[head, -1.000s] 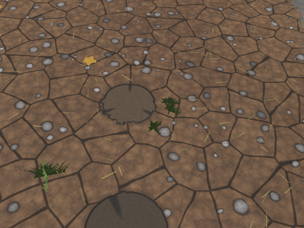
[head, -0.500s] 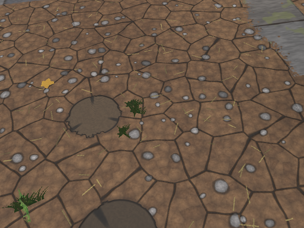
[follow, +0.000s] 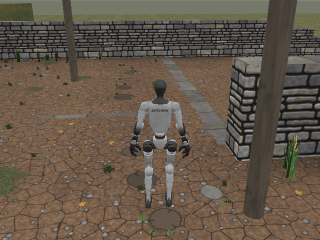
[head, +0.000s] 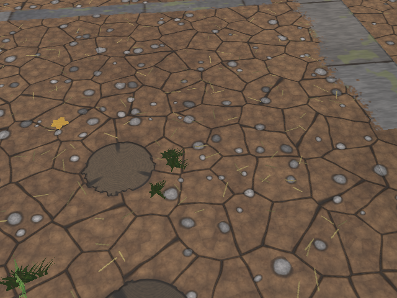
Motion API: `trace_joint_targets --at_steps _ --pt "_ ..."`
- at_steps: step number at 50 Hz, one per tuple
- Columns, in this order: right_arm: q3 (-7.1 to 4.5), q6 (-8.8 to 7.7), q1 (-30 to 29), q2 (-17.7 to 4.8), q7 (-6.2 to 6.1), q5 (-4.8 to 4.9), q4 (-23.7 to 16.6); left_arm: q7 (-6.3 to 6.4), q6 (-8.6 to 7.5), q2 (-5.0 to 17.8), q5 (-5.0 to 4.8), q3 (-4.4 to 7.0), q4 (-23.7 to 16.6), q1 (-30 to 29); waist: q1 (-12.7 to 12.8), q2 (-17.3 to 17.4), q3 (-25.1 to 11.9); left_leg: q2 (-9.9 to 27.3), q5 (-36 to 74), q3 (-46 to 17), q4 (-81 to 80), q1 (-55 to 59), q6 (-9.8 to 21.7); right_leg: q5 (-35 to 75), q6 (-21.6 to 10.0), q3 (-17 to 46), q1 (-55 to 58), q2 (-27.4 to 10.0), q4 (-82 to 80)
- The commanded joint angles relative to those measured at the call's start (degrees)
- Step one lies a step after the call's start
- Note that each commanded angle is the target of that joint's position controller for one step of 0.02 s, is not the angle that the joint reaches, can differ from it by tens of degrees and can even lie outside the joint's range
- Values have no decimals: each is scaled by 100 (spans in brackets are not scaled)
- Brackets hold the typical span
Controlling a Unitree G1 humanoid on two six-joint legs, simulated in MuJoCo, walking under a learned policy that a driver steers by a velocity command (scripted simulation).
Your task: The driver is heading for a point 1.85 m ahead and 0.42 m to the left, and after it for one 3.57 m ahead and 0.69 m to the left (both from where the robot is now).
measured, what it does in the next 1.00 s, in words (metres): walks ahead: left foot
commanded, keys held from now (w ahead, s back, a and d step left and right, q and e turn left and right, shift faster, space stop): w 1.00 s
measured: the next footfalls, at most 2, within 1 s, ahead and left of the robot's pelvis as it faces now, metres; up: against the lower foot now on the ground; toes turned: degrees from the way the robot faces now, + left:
left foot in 0.54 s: +0.40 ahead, +0.08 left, +0.00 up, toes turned +4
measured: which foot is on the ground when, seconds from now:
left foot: down 0.00-0.10, up 0.12-0.52, down 0.54-1.00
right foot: down 0.00-0.56, up 0.58-1.00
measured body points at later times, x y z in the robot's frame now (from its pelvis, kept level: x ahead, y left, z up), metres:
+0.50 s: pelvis +0.20 -0.01 -0.01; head +0.23 +0.00 +0.43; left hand +0.08 +0.22 -0.15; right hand +0.41 -0.22 -0.12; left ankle +0.35 +0.09 -0.72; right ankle +0.02 -0.10 -0.74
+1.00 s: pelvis +0.48 +0.02 +0.00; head +0.51 +0.02 +0.45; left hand +0.66 +0.23 -0.13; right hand +0.39 -0.21 -0.15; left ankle +0.36 +0.08 -0.74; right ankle +0.65 -0.11 -0.70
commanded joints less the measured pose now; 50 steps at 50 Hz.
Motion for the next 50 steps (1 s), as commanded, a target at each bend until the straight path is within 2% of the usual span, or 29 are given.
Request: trace_joint_targets --at_steps 1,2,3,4,5,6,7,8,9,11,13,15,19,22,24,25,26,27,28,29,30,31,32,34,37,40,44,48,50 --pt "-261 -111 75 -1007 12 -16 -127 -86 -242 371 5 66 -510 -533 -35 746 713 1718 -2224 -2154 -1875 -243 1025 -224 -50 -102 -990 -249 466" --pt "-270 -134 -146 -997 34 14 -172 -111 -283 323 -13 62 -453 -320 122 740 706 1529 -2055 -1807 -1773 -504 926 -176 -101 -192 -560 -222 115" --pt "-280 -136 -407 -984 53 61 -219 -112 -319 233 -33 56 -306 91 357 739 727 1258 -1987 -1379 -1535 -1041 793 147 -162 -373 250 -109 -479" --pt "-286 -135 -541 -922 66 62 -257 -81 -346 243 -51 85 -74 611 549 597 739 949 -1984 -1047 -1082 -1612 689 352 -171 -464 1115 97 -916" --pt "-247 -165 -701 -744 72 28 -352 -24 -382 436 -16 146 109 1157 748 66 728 622 -1752 -649 -212 -2287 545 -15 -230 155 1850 -226 -1372" --pt "-101 -220 -870 -216 126 69 -590 39 -430 934 35 261 212 1809 925 -1407 475 -104 -1342 234 1707 -3219 262 -1876 -613 2584 2418 -1650 -2532" --pt "-153 -256 -1072 -468 138 -57 -737 21 -420 1137 20 309 314 1998 873 -1317 777 -178 -1365 55 2776 -3749 357 -2368 -1007 3816 2025 -2394 -2991" --pt "-191 -293 -1036 -620 177 -68 -707 25 -431 902 32 250 154 1439 498 -619 1043 162 -835 -274 3298 -3797 452 -2094 -1051 3470 1649 -2318 -2873" --pt "-175 -346 -852 -551 243 -27 -590 15 -480 733 3 208 3 1025 260 -388 990 321 -344 -300 3385 -3649 458 -1524 -909 2928 1487 -2034 -2869" --pt "-173 -383 -758 -517 322 -91 -488 31 -582 550 -40 142 -66 820 94 -310 749 487 268 -124 3304 -3385 316 -111 -708 2016 1547 -1637 -2927" --pt "-150 -331 -896 -425 358 -124 -521 39 -643 424 -56 90 74 1121 128 -381 595 478 561 91 3298 -3363 156 1313 -686 1426 1672 -1459 -2821" --pt "-115 -290 -1283 -349 354 -120 -672 53 -654 351 -85 56 228 1432 196 -376 628 463 702 266 3136 -3562 18 2444 -716 1038 1775 -1386 -2700" --pt "9 -274 -2240 -192 351 -53 -1090 72 -627 369 -56 20 308 1549 357 -509 783 299 1133 593 1876 -3137 -47 3342 -697 557 1427 -1220 -2664" --pt "19 -270 -2415 -271 311 -11 -1231 86 -628 479 -50 37 376 1559 319 -612 818 157 1275 690 1145 -2540 166 3952 -661 456 1474 -1367 -2610" --pt "-40 -298 -2033 -406 240 -12 -1164 95 -636 559 -62 54 374 1366 58 -582 616 -39 1158 728 907 -1875 399 5343 -543 298 1648 -1440 -2092" --pt "-101 -327 -1513 -516 192 -16 -1008 105 -625 629 -56 77 370 1282 -181 -581 316 -188 1012 728 834 -1325 508 6146 -458 214 1764 -1430 -1451" --pt "-176 -371 -639 -624 142 -20 -714 107 -591 678 -61 98 353 1183 -552 -484 -141 -345 1083 775 530 -412 623 6424 -363 83 1693 -1313 -445" --pt "-274 -415 282 -819 74 -89 -412 95 -579 649 -69 88 312 1150 -890 -359 -611 -34 1004 454 385 896 761 5447 -280 -23 931 -1098 810" --pt "-416 -439 1044 -1391 22 -234 -304 54 -570 172 -144 -14 143 1487 -868 564 -1351 1590 -147 -1605 195 2328 1136 2713 -135 -314 -541 -541 2840" --pt "-442 -371 907 -1483 104 -110 -284 11 -575 86 -185 35 175 1810 -576 1279 -1745 2437 -554 -4222 -956 2642 1704 -605 -75 153 -1798 335 4388" --pt "-411 -359 137 -1256 137 49 -384 18 -555 412 -73 127 61 1351 -294 692 -830 2218 -1098 -3677 -1171 1806 1606 -132 -171 465 -2256 -138 4631" --pt "-293 -399 -377 -776 158 82 -493 -17 -580 423 -37 136 -61 861 -198 246 -142 2011 -899 -2790 -1313 914 1486 387 -192 379 -2273 -411 4357" --pt "-221 -456 -538 -516 167 49 -459 -37 -584 274 -41 126 -96 682 -35 69 215 1730 -261 -2179 -1496 261 1312 631 -197 348 -2040 -611 3970" --pt "-126 -554 -445 -276 134 25 -286 -100 -445 90 66 108 -72 790 243 180 282 1371 605 -1411 -1652 -380 1094 753 -105 334 -1485 -788 3476" --pt "-138 -672 19 -407 122 38 -70 -152 -317 11 78 111 -202 489 287 218 362 1230 1408 -903 -1784 -403 1136 990 35 142 -1732 -852 3045" --pt "-122 -667 386 -454 111 58 32 -182 -275 80 71 115 -509 -357 126 201 562 1084 1674 -610 -1954 -113 1069 1639 194 -52 -2393 -948 2320" --pt "-76 -660 809 -417 90 73 144 -208 -309 -37 2 45 -824 -1261 -122 256 612 916 2524 -260 -1864 246 871 2335 284 -320 -2368 -785 1007" --pt "-58 -632 1235 -437 27 20 303 -194 -337 -24 -17 13 -1052 -1881 -333 341 635 1065 3222 -206 -1643 1020 872 2366 181 -479 -2373 -586 259" --pt "-65 -603 1293 -475 -9 -25 362 -184 -373 25 -18 26 -1154 -2017 -323 366 656 1216 3681 -221 -1425 1431 915 2044 59 -479 -2366 -513 25"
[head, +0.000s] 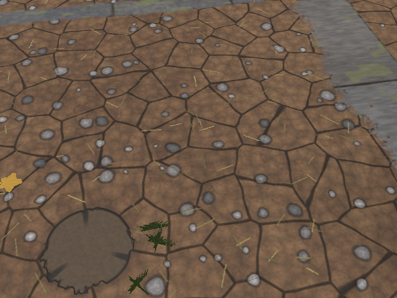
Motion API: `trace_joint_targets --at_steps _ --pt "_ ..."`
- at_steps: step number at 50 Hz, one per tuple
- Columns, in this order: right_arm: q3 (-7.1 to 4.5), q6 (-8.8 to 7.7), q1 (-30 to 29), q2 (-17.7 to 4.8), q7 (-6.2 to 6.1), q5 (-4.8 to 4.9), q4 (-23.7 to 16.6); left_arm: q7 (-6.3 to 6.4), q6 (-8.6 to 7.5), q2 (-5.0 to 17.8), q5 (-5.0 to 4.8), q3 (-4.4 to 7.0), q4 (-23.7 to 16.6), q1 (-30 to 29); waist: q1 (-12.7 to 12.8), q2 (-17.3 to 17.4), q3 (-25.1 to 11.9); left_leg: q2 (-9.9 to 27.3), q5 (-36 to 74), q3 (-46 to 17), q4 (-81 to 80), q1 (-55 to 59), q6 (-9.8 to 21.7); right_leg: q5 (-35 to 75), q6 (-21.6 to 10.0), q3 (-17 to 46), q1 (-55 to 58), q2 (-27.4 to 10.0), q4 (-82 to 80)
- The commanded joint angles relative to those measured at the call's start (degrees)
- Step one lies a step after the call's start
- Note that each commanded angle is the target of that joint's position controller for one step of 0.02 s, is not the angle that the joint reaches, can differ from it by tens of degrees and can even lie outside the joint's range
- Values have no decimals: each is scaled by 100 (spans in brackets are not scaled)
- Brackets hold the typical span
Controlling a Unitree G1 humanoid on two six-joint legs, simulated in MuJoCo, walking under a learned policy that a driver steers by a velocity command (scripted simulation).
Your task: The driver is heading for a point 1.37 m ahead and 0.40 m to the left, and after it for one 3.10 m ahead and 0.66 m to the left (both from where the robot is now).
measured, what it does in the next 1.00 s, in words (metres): walks ahead: right foot, then left foot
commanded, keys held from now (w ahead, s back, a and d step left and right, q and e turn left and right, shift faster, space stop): w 0.98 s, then w+q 0.02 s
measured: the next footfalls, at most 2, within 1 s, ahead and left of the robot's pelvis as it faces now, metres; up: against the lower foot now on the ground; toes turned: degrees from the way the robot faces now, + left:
right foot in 0.10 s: +0.24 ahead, -0.10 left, +0.00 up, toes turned -4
left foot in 0.64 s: +0.53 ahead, +0.09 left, +0.00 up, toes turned +5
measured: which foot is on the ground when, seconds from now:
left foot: down 0.00-0.12, up 0.14-0.62, down 0.64-1.00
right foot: up 0.00-0.08, down 0.10-0.64, up 0.66-1.00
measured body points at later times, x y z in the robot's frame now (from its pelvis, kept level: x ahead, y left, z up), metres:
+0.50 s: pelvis +0.28 -0.03 +0.00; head +0.30 -0.03 +0.45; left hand +0.21 +0.21 -0.14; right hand +0.44 -0.25 -0.12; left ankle +0.44 +0.12 -0.69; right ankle +0.20 -0.10 -0.74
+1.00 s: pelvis +0.55 +0.03 +0.01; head +0.57 +0.04 +0.46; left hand +0.68 +0.26 -0.13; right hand +0.49 -0.22 -0.13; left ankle +0.49 +0.08 -0.74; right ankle +0.69 -0.13 -0.68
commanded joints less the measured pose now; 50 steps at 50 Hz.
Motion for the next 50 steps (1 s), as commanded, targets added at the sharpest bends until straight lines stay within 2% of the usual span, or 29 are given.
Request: trace_joint_targets --at_steps 1,3,4,5,6,7,8,9,10,11,12,14,16,21,25,27,29,30,31,32,33,34,35,36,37,39,41,43,50 --pt "-152 -3 383 -858 -79 -55 -35 24 -131 385 -14 71 -509 -571 103 581 295 1771 3907 -665 246 236 605 -401 -187 -144 -56 225 -365" --pt "-178 11 189 -963 -101 -70 -46 88 -186 517 -11 148 -342 77 437 683 -38 1767 5430 -542 1063 285 481 -897 -404 -257 914 553 -608" --pt "-186 31 108 -999 -89 -55 -49 139 -231 629 1 221 -80 885 774 628 -451 1651 5713 -433 1959 173 397 -817 -549 -325 1834 723 -930" --pt "-163 26 -7 -960 -78 2 -125 203 -288 862 100 324 209 1884 1187 520 -988 1477 4778 -302 3165 -704 297 -617 -768 78 3312 330 -1042" --pt "-49 6 238 -507 -12 201 -375 274 -296 1459 260 487 308 2705 1222 -434 -1840 864 2170 54 5237 -2558 47 -1193 -1309 2271 5111 -1325 -1142" --pt "-138 15 535 -638 -8 223 -312 202 -202 1504 111 527 337 2619 1040 -879 -2263 57 -1426 -357 6649 -3720 16 -949 -1866 4298 5516 -2117 -1832" --pt "-233 48 0 -914 -39 95 -398 164 -173 1227 -54 473 275 2008 828 -184 -1369 496 -958 -794 6809 -4171 96 -1234 -1652 3488 4794 -1779 -1933" --pt "-212 8 -403 -799 -11 56 -521 143 -206 852 -85 377 204 1551 709 -6 -674 701 -508 -775 6523 -4204 97 -1021 -1482 2753 3925 -1550 -2177" --pt "-214 20 -539 -684 8 39 -530 143 -247 603 -55 309 212 1328 512 115 -313 891 -250 -752 6143 -3982 90 -731 -1240 2229 3299 -1260 -2398" --pt "-222 93 -539 -631 41 -65 -542 170 -287 444 -64 256 300 1320 346 24 -150 1000 -140 -745 5846 -3721 30 -430 -1075 1851 2854 -1033 -2527" --pt "-196 175 -376 -483 88 -111 -488 184 -321 367 -63 223 367 1379 227 -18 -161 1038 -61 -711 5690 -3466 -31 -320 -1002 1576 2603 -904 -2643" --pt "-201 267 -488 -424 147 -138 -548 194 -415 494 -82 242 520 1685 160 -74 -109 1063 36 -587 5465 -3511 -139 232 -1061 1311 2501 -824 -2739" --pt "-211 323 -971 -476 177 -139 -728 200 -446 626 -88 263 589 1865 188 -66 25 1161 436 -461 5084 -3883 -252 251 -1046 1074 2538 -718 -2919" --pt "-140 315 -2202 -436 205 -55 -1159 191 -419 615 -92 216 692 2322 469 -107 196 1131 1398 -165 3522 -4108 -383 752 -904 663 2834 -496 -3007" --pt "-106 290 -2838 -466 182 -30 -1378 231 -395 664 -55 211 844 2767 697 -171 252 959 1561 -25 2731 -4116 -267 1097 -894 615 3529 -660 -2873" --pt "-125 258 -2999 -540 174 -35 -1481 270 -368 700 -16 221 906 2855 697 -183 298 911 1309 -49 2499 -4166 -145 1418 -891 642 3938 -824 -2693" --pt "-158 207 -2857 -601 155 -37 -1487 307 -348 770 9 244 923 2748 550 -201 240 770 891 2 2245 -3807 27 2210 -810 566 4151 -907 -2314" --pt "-197 178 -2529 -657 125 -42 -1395 319 -340 821 16 259 917 2648 383 -234 72 600 667 75 2116 -3291 127 2989 -733 482 4146 -883 -1893" --pt "-257 136 -1859 -736 85 -57 -1175 315 -320 861 10 271 917 2567 94 -191 -268 400 652 167 1865 -2485 245 3533 -655 376 4077 -775 -1104" --pt "-346 76 -852 -905 30 -123 -831 302 -307 809 -21 249 876 2489 -302 0 -812 470 880 65 1643 -1152 413 3119 -535 167 3516 -519 50" --pt "-489 32 88 -1440 -37 -280 -671 264 -316 484 -160 152 659 2618 -491 691 -1578 1888 390 -1628 1551 559 829 1051 -344 -109 1954 -84 1915" --pt "-578 84 182 -1796 20 -223 -633 230 -307 223 -252 143 674 3176 -228 1637 -2073 3089 397 -4142 785 1400 1505 -3110 -217 55 349 927 3603" --pt "-526 145 -376 -1495 53 -19 -691 246 -270 678 -106 273 650 2654 -72 760 -1434 2752 -126 -3847 610 783 1318 -2711 -315 708 -99 531 3946" --pt "-418 133 -945 -1106 68 20 -789 213 -301 634 -81 277 500 2196 97 516 -648 2556 -19 -2989 446 -98 1133 -2149 -329 669 -207 287 3750" --pt "-339 93 -1212 -820 86 -3 -808 194 -311 517 -72 265 474 2004 244 342 -329 2271 425 -2420 234 -694 933 -1787 -324 647 -9 92 3409" --pt "-242 28 -1224 -532 49 25 -677 131 -171 335 59 251 528 2149 529 491 -179 1863 991 -1656 -14 -1356 661 -1532 -211 588 507 -86 2967" --pt "-250 -63 -877 -624 33 31 -513 83 -74 263 85 252 493 2089 582 519 -159 1809 1677 -1404 -77 -1442 736 -1456 -105 477 530 -94 2797" --pt "-273 -95 -668 -761 19 43 -425 55 -13 276 87 254 348 1677 570 492 -29 1721 1716 -1171 -237 -1389 738 -1116 4 369 160 -178 2487" --pt "-204 -70 69 -711 1 46 -220 20 -18 223 5 162 -219 65 183 522 248 1513 2481 -783 -313 -892 606 -10 168 23 -226 -111 603"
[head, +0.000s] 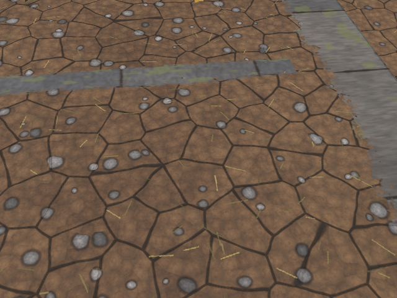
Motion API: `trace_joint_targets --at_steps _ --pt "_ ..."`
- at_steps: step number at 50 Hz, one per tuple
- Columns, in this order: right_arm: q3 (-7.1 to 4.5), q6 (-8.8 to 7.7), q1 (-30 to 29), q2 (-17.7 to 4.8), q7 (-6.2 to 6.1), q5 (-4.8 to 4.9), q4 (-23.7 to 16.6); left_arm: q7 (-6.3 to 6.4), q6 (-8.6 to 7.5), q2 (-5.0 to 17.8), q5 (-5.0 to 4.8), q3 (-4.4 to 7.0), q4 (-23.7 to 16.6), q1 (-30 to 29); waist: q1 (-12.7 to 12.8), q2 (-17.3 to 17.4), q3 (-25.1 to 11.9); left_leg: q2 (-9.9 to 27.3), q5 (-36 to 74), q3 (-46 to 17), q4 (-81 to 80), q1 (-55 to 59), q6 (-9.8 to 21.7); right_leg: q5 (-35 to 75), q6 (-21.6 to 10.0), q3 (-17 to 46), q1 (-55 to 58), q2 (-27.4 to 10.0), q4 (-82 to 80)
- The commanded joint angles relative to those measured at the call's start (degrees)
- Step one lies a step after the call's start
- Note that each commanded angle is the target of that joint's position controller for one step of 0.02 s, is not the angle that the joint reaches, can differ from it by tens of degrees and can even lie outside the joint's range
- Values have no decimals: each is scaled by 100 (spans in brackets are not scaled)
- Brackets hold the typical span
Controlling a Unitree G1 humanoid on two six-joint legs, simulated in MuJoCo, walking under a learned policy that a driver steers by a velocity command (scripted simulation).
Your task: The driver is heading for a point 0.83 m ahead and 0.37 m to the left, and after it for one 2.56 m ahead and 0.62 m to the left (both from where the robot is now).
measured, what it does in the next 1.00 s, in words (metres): walks ahead, turning left: right foot, then left foot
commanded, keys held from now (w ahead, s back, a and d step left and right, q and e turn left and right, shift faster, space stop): w+q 1.00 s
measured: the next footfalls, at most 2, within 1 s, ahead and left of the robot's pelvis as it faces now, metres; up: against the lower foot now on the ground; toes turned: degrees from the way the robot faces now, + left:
right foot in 0.20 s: +0.29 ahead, -0.12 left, +0.00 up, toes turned +1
left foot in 0.74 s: +0.49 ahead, +0.14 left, +0.00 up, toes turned +28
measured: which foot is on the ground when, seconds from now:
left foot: down 0.00-0.22, up 0.24-0.72, down 0.74-1.00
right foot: up 0.00-0.18, down 0.20-0.76, up 0.78-1.00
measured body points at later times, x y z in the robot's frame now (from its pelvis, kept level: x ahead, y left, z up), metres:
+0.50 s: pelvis +0.26 -0.04 +0.00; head +0.28 -0.04 +0.45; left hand +0.21 +0.22 -0.14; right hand +0.42 -0.26 -0.13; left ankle +0.31 +0.12 -0.67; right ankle +0.25 -0.12 -0.75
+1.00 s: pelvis +0.49 +0.10 +0.00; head +0.51 +0.13 +0.44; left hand +0.48 +0.39 -0.13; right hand +0.66 -0.13 -0.13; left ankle +0.46 +0.12 -0.75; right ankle +0.64 -0.03 -0.67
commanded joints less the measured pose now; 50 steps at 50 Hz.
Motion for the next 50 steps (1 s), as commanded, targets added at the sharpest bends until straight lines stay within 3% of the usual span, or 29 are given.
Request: trace_joint_targets --at_steps 1,4,6,8,9,10,11,12,13,14,15,16,18,21,26,31,34,36,37,38,39,40,41,42,44,45,47,50 --pt "-92 -67 345 -691 -35 3 -144 -3 -64 144 -29 -33 -487 -703 -54 569 392 1488 2179 -908 -441 -170 559 390 35 -247 -55 176 -708" --pt "-104 -18 548 -767 -79 -42 -75 16 -112 213 -41 -40 -670 -1074 -156 591 412 1622 2610 -1105 -129 362 665 230 -5 -229 -120 298 -1122" --pt "-136 10 487 -860 -111 -77 -84 27 -175 301 -60 -25 -773 -1127 -92 628 395 1725 2985 -1252 133 582 666 -97 -86 -177 41 372 -1352" --pt "-174 23 220 -959 -121 -95 -144 72 -258 431 -79 29 -684 -609 211 686 187 1676 3854 -1238 702 470 515 -514 -222 -207 959 589 -1698" --pt "-191 27 100 -1000 -98 -70 -170 122 -312 538 -65 91 -475 90 514 602 -168 1500 4219 -1141 1465 305 415 -462 -321 -294 1895 755 -2040" --pt "-174 17 0 -920 -72 -10 -243 195 -389 783 31 190 -218 1047 893 374 -765 1202 3562 -947 2624 -413 298 -242 -498 -1 3351 431 -2182" --pt "-71 11 243 -437 -39 183 -520 273 -426 1433 215 350 -214 1849 958 -527 -1745 573 1192 -571 4611 -2100 59 -765 -943 1979 5220 -1284 -2266" --pt "-116 59 497 -471 -80 208 -550 224 -313 1481 111 385 -239 1735 788 -1121 -2253 31 -1850 -599 5838 -3194 45 -1035 -1316 3797 5562 -2048 -2995" --pt "-227 134 195 -818 -100 81 -523 205 -250 1052 34 286 -366 1141 540 -327 -1375 480 -1452 -892 6186 -3510 105 -1584 -1182 3185 4730 -1808 -3134" --pt "-229 147 -151 -723 -49 38 -580 197 -264 642 -11 178 -433 687 436 13 -627 699 -996 -882 6031 -3521 86 -1558 -1050 2399 3860 -1557 -3347" --pt "-220 176 -278 -556 -7 15 -612 198 -296 452 -8 125 -416 517 309 -21 -233 875 -733 -861 5771 -3362 73 -1255 -866 1748 3249 -1297 -3580" --pt "-240 249 -323 -519 39 -76 -652 227 -333 342 -34 91 -344 518 184 -190 -44 983 -616 -849 5585 -3211 28 -972 -730 1269 2866 -1087 -3706" --pt "-238 397 -278 -386 124 -131 -675 245 -436 312 -64 86 -238 725 69 -253 -29 1022 -409 -761 5550 -3068 -51 -471 -669 753 2630 -959 -3841" --pt "-242 494 -803 -386 201 -134 -923 243 -546 454 -90 127 -142 978 43 -160 73 1128 136 -693 5338 -3602 -143 83 -723 169 2772 -948 -3980" --pt "-163 489 -1869 -365 316 -116 -1352 241 -548 496 -63 121 -39 1279 195 -145 292 1083 1091 -392 3856 -3790 -236 732 -680 -677 2985 -747 -3973" --pt "-111 478 -2667 -429 398 -158 -1716 304 -468 743 -56 179 83 1725 419 -154 402 918 897 99 2730 -3541 -1 1450 -625 -1109 3756 -980 -3754" --pt "-165 482 -2534 -553 366 -189 -1753 348 -340 921 -33 223 113 1767 291 -306 211 518 81 386 2450 -3030 287 3458 -531 -1395 4243 -1038 -2916" --pt "-275 438 -1660 -734 296 -188 -1532 341 -212 1103 -33 272 89 1734 -67 -348 -331 68 -395 493 2189 -2048 548 4443 -493 -1498 4299 -1021 -1399" --pt "-383 377 -758 -918 221 -233 -1246 315 -162 1119 -53 268 16 1656 -475 -87 -835 -38 -161 316 1691 -798 733 3720 -332 -1609 3700 -917 -34" --pt "-572 355 -131 -1549 130 -311 -1151 276 -169 761 -129 178 -259 1711 -633 686 -1478 1269 -970 -1539 1471 901 1194 1273 -72 -1603 1914 -599 1842" --pt "-671 409 -373 -2067 105 -147 -1300 172 -245 563 -125 166 -721 1484 -301 1572 -1754 2514 -606 -4657 561 1812 1922 -2816 250 -780 -146 687 3537" --pt "-630 483 -308 -1922 61 -73 -1280 149 -297 852 -69 203 -870 718 -492 558 -1283 2387 -111 -4137 363 1571 1759 -2340 192 109 -788 386 3579" --pt "-555 473 -585 -1642 14 -33 -1232 131 -371 706 -142 146 -908 639 -281 406 -654 2264 431 -3334 373 882 1592 -1768 135 153 -803 136 3203" --pt "-478 431 -874 -1348 1 -12 -1255 149 -395 682 -128 142 -789 812 9 115 -296 1938 1132 -2781 306 173 1318 -1497 114 185 -416 -62 2585" --pt "-376 326 -1201 -1081 -28 56 -1325 147 -205 667 84 146 -726 1050 347 199 -257 1465 1842 -2145 210 -522 1111 -1394 225 248 256 -173 2058" --pt "-360 260 -1138 -1079 -16 76 -1330 125 -108 646 118 146 -748 1069 385 240 -311 1374 2079 -2075 186 -624 1124 -1394 286 219 363 -143 1936" --pt "-387 183 -914 -1236 8 87 -1285 89 7 579 115 128 -850 887 384 273 -264 1232 2140 -1960 84 -767 1119 -1166 390 138 254 -101 1583" --pt "-398 174 -500 -1314 18 67 -1241 80 53 618 94 114 -1130 145 141 412 -20 1156 1853 -2081 -73 -673 1004 -559 485 105 -263 -73 888"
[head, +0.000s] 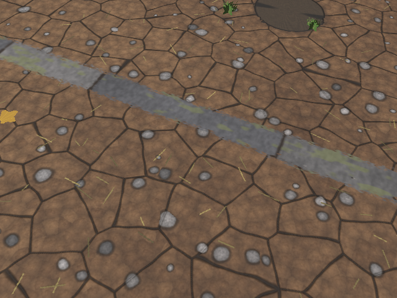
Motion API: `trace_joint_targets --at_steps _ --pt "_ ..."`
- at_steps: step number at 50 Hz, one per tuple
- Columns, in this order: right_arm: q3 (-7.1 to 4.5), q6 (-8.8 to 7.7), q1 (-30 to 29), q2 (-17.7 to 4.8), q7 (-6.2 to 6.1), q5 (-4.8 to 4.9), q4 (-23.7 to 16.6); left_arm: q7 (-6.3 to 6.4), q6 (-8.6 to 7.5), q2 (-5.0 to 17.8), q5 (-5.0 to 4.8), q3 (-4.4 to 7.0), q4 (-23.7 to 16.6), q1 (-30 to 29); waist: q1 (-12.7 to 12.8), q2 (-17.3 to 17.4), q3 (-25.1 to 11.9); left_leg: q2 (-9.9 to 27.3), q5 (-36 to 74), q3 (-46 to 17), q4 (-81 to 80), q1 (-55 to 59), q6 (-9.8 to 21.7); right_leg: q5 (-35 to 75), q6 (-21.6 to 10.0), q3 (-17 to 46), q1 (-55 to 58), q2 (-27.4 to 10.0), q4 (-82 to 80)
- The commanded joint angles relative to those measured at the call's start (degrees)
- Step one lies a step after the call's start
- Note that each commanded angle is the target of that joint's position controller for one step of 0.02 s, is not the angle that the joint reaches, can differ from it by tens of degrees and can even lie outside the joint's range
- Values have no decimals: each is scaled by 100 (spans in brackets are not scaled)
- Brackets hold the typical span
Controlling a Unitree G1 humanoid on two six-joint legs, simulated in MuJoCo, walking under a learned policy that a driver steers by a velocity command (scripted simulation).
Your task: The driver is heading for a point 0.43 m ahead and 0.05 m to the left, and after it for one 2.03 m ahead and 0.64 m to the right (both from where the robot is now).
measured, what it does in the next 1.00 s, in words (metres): walks ahead: right foot, then left foot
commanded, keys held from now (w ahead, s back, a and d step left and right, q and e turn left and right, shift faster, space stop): w+q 0.34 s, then w+e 0.66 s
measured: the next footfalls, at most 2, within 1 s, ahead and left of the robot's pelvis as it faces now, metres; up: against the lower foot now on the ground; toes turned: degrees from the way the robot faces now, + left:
right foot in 0.30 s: +0.37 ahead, -0.12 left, +0.00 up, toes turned +12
left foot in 0.76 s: +0.51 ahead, +0.14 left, +0.00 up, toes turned +8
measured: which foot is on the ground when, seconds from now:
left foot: down 0.00-0.30, up 0.32-0.74, down 0.76-1.00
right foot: up 0.00-0.28, down 0.30-0.76, up 0.78-1.00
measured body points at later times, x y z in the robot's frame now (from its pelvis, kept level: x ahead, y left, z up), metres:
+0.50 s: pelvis +0.28 -0.04 +0.00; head +0.31 -0.04 +0.45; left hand +0.30 +0.25 -0.11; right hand +0.45 -0.28 -0.13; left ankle +0.22 +0.08 -0.67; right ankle +0.33 -0.12 -0.74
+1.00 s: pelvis +0.51 +0.05 +0.00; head +0.53 +0.07 +0.45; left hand +0.62 +0.32 -0.12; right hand +0.57 -0.22 -0.11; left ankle +0.47 +0.13 -0.74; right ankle +0.54 -0.09 -0.66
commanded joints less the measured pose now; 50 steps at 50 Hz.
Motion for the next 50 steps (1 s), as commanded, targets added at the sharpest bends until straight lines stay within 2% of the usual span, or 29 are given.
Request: trace_joint_targets --at_steps 1,8,10,12,13,14,15,16,17,18,19,20,21,24,26,29,33,35,36,37,38,39,40,41,42,43,45,47,50 --pt "-167 -114 287 -840 -12 6 -315 -8 49 419 -5 77 -389 -187 -3 413 -91 1493 1720 -1501 -788 263 667 601 103 -145 -486 110 -565" --pt "-162 -86 939 -898 -82 -53 -268 -82 -49 411 -68 -37 -889 -1364 -417 560 -7 1506 2402 -1773 -356 1082 546 1187 -21 -137 -639 507 -1967" --pt "-174 -80 952 -966 -124 -84 -294 -86 -103 470 -102 -53 -1015 -1476 -402 633 9 1581 2696 -1925 -165 1177 466 1101 -129 -104 -344 619 -2339" --pt "-201 -86 647 -1085 -157 -93 -389 -51 -155 604 -124 -24 -945 -994 -94 710 -66 1575 3109 -1977 124 917 240 824 -288 -75 619 765 -2787" --pt "-217 -104 445 -1165 -138 -98 -450 4 -185 739 -134 31 -789 -450 156 713 -286 1470 3756 -1931 575 683 100 565 -389 -141 1479 944 -2896" --pt "-220 -135 319 -1195 -85 -66 -471 76 -243 886 -133 101 -566 350 548 494 -710 1182 3992 -1739 1531 463 -35 682 -511 -196 2549 980 -3225" --pt "-146 -182 327 -926 -20 -7 -578 172 -307 1190 -28 185 -481 1202 891 115 -1413 820 2848 -1499 2945 -254 -155 0 -738 623 3925 120 -3385" --pt "-7 -178 902 -248 -28 184 -776 218 -280 1743 133 297 -537 1510 617 -1203 -2230 -52 -1247 -818 4763 -1954 -372 -527 -1294 3102 5478 -1632 -3714" --pt "-36 -125 998 -697 -65 -13 -743 178 -187 1520 8 285 -558 1181 385 -1160 -2151 180 -1958 -710 5458 -2605 -326 -1093 -1530 4411 5030 -1809 -4256" --pt "-58 -75 742 -777 -50 -124 -623 150 -168 985 -53 165 -595 772 262 -397 -1172 503 -1390 -701 5533 -2678 -337 -1354 -1488 3629 4092 -1525 -4405" --pt "-18 -70 457 -672 9 -165 -614 104 -189 617 -74 71 -534 566 240 29 -631 666 -990 -636 5241 -2538 -368 -923 -1413 2754 3386 -1146 -4504" --pt "9 -55 340 -548 60 -183 -634 84 -219 505 -62 27 -435 557 178 -117 -415 764 -878 -622 4953 -2386 -396 -334 -1305 2134 2998 -834 -4612" --pt "28 -15 300 -497 110 -227 -674 80 -257 501 -85 12 -311 620 98 -360 -302 816 -875 -597 4755 -2227 -445 174 -1277 1727 2707 -607 -4698" --pt "77 49 208 -444 169 -305 -721 -18 -397 621 -209 40 -68 872 -44 -434 -397 925 -803 -260 4310 -2182 -572 1603 -1480 1271 2668 -433 -4732" --pt "149 35 -304 -375 193 -318 -899 -34 -397 689 -245 62 17 988 17 -372 -297 1096 -547 -28 3709 -2394 -707 1670 -1578 1108 2631 -354 -4883" --pt "298 -11 -1139 -198 226 -246 -1166 -27 -327 776 -243 110 132 1210 213 -395 -115 1116 16 156 2485 -2119 -885 1362 -1516 856 2333 -119 -5009" --pt "314 -74 -1596 -346 158 -172 -1318 -54 -270 988 -219 196 222 1532 359 -350 -219 919 249 264 1646 -1524 -941 1587 -1394 1030 2415 -207 -4692" --pt "282 -129 -1475 -430 98 -161 -1333 -38 -241 1056 -218 228 215 1513 245 -345 -274 868 132 208 1267 -1093 -878 1425 -1289 1248 2442 -269 -4384" --pt "257 -171 -1176 -462 59 -174 -1246 -24 -223 1076 -235 242 197 1431 63 -250 -328 820 213 217 874 -584 -829 1319 -1189 1258 2318 -180 -4067" --pt "184 -237 -674 -639 -9 -230 -1080 -17 -231 956 -245 217 187 1460 -118 -11 -577 895 109 72 602 256 -713 1357 -1051 1131 2060 95 -3399" --pt "72 -305 126 -1042 -95 -359 -1014 -26 -265 631 -290 129 10 1317 -514 685 -1160 1997 -776 -1069 207 1267 -444 707 -860 731 1500 540 -1930" --pt "-79 -233 443 -1657 -144 -377 -997 -4 -258 147 -395 16 -250 1616 -435 1887 -1536 3311 -1823 -3019 -476 2160 12 -1536 -684 -53 23 1287 -463" --pt "-47 -159 300 -1336 -139 -286 -992 43 -142 630 -241 118 -140 1683 -310 1334 -1227 3391 -2379 -3552 -610 1645 248 -1715 -764 116 -378 991 319" --pt "82 -164 -58 -845 -111 -232 -1054 7 -85 686 -190 161 -75 1508 -148 799 -663 3068 -2215 -2860 -639 1176 176 -1231 -795 279 -433 737 513" --pt "144 -196 -292 -587 -86 -202 -1053 -46 -64 565 -190 149 -63 1384 -36 726 -367 2777 -1380 -2120 -753 793 79 -851 -735 254 -343 579 441" --pt "181 -231 -381 -449 -92 -194 -1037 -85 -19 526 -156 160 -53 1317 46 836 -275 2558 -738 -1559 -838 605 -35 -645 -669 195 -234 478 360" --pt "183 -312 -308 -414 -106 -157 -943 -159 87 456 -76 161 -69 1253 137 907 -248 2342 331 -876 -890 470 -95 -317 -532 114 -147 429 422" --pt "144 -381 -136 -472 -98 -110 -833 -213 146 386 -78 151 -197 969 167 773 -269 2345 1157 -466 -908 574 -39 -29 -448 81 -357 405 455" --pt "103 -392 82 -518 -98 -96 -689 -285 192 343 -53 125 -402 433 112 693 -171 2369 1603 30 -976 709 44 411 -338 25 -756 340 211"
